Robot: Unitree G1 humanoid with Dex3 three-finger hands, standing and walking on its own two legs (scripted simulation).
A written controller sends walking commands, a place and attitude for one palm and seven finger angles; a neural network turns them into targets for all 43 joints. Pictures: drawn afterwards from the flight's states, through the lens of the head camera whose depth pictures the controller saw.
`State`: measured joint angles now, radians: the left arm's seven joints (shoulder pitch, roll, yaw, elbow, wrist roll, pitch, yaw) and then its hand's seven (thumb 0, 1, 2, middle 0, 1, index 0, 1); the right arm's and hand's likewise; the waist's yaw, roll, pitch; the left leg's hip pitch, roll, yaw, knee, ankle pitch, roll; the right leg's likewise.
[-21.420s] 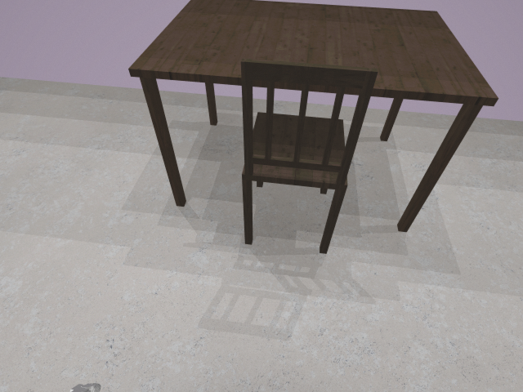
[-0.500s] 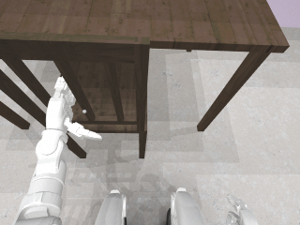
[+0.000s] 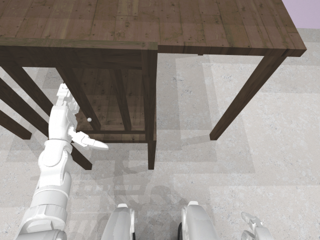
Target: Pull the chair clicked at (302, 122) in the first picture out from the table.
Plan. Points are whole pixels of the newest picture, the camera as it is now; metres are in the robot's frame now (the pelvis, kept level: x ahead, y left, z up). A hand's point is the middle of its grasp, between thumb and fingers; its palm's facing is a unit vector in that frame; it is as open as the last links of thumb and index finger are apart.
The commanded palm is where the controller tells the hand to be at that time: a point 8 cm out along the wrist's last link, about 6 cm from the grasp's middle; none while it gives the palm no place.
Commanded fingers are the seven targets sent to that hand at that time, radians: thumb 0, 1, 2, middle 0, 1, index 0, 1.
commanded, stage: hook a spindle and tug to test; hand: left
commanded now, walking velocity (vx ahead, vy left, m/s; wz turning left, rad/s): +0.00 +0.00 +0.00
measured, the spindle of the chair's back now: (84, 104) +0.44 +0.19 +0.02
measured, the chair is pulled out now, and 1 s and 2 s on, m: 0.00 0.00 0.05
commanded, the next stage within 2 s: step backward, pulling the chair out in 1.54 s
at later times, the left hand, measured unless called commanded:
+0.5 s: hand (90, 118) +0.40 +0.17 +0.02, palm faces +0.00 -1.00 -0.04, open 14.0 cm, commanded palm +0.37 +0.22 +0.03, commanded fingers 0.00 0.00 0.52 -0.48 -1.40 -0.48 -1.40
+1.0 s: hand (91, 114) +0.41 +0.17 +0.02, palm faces +0.02 -1.00 -0.03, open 5.2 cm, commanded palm +0.38 +0.22 +0.03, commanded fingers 0.00 0.90 0.90 -0.50 -1.45 -0.50 -1.45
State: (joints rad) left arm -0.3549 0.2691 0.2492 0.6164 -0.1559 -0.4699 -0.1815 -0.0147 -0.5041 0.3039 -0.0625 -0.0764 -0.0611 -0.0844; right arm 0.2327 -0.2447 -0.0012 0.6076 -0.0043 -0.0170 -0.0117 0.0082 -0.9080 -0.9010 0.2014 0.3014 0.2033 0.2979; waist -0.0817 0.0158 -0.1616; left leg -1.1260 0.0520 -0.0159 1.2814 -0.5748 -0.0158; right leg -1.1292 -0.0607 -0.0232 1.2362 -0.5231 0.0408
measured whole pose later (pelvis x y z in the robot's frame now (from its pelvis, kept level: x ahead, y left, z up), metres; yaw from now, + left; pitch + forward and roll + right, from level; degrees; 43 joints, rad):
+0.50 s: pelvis +0.00 +0.00 +0.00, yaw +0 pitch +24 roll -2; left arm -0.38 0.27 0.25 0.63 -0.15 -0.46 -0.17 -0.01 -0.40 0.35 -0.32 -0.87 -0.31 -0.88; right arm 0.23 -0.24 0.00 0.60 -0.01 -0.01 -0.01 0.01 -0.91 -0.90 0.20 0.30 0.20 0.30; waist -0.09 0.02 -0.16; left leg -1.13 0.05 -0.02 1.29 -0.57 -0.01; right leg -1.14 -0.06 -0.02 1.24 -0.52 0.04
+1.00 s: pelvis +0.01 +0.00 +0.00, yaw +0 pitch +25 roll -2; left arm -0.37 0.26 0.23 0.61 -0.16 -0.44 -0.14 0.01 0.74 0.83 -0.44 -1.40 -0.45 -1.44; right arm 0.23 -0.24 -0.01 0.59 0.00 0.00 0.00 0.01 -0.91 -0.90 0.20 0.30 0.20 0.30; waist -0.08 0.02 -0.17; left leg -1.13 0.05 -0.01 1.28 -0.58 -0.01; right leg -1.13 -0.06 -0.02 1.23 -0.53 0.05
